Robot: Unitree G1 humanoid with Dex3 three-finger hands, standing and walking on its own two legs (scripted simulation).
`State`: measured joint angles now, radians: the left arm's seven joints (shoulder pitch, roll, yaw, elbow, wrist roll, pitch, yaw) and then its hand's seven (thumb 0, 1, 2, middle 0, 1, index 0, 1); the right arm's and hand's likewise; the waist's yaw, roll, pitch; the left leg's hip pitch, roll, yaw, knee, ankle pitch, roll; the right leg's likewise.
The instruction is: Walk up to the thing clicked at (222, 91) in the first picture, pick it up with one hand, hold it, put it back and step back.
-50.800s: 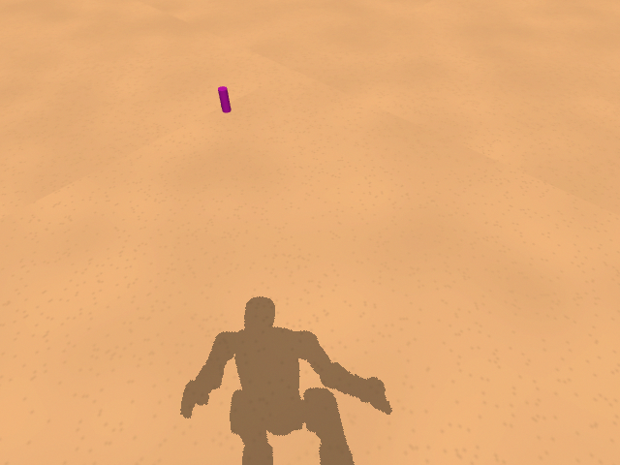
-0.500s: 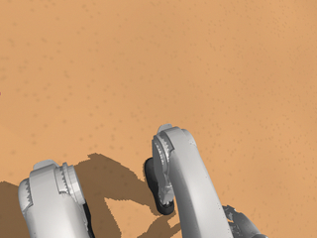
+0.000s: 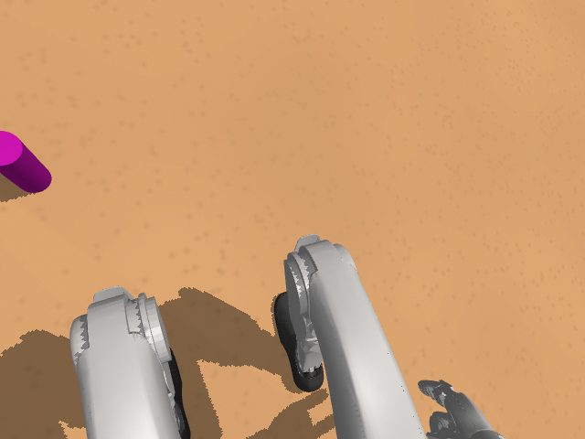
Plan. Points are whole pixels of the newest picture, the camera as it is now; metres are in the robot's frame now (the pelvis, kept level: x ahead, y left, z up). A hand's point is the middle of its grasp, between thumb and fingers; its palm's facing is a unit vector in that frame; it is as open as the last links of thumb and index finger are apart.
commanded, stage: withdraw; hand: left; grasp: from above
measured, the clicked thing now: (19, 165) +0.55 +0.30 -0.30
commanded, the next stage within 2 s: home in 0.12 s
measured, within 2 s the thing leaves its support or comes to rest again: neither
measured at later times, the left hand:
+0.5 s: hand out of the picture +0.52 +0.33 -0.10, palm faces -0.42 -0.15 -0.89, open 12.4 cm
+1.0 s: hand out of the picture +0.35 +0.26 +0.09, palm faces -0.16 -0.78 -0.60, open 7.6 cm
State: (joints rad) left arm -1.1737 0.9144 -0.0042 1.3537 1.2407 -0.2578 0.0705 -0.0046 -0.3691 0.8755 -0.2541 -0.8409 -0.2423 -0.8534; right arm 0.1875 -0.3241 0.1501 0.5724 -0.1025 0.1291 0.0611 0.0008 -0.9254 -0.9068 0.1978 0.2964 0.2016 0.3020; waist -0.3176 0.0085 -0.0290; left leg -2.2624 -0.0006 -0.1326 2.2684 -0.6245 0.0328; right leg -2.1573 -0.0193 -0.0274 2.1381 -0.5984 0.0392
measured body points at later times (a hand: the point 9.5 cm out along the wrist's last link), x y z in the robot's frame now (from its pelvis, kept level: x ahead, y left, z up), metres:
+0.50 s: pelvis +0.01 +0.00 +0.00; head +0.25 +0.07 +0.37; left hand +0.54 +0.34 -0.05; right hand +0.04 -0.27 -0.10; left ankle +0.09 +0.11 -0.34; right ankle +0.13 -0.16 -0.34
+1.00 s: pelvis +0.03 -0.01 +0.19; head +0.18 +0.03 +0.61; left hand +0.35 +0.29 +0.13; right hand +0.25 -0.24 +0.08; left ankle +0.09 +0.11 -0.34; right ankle +0.13 -0.16 -0.34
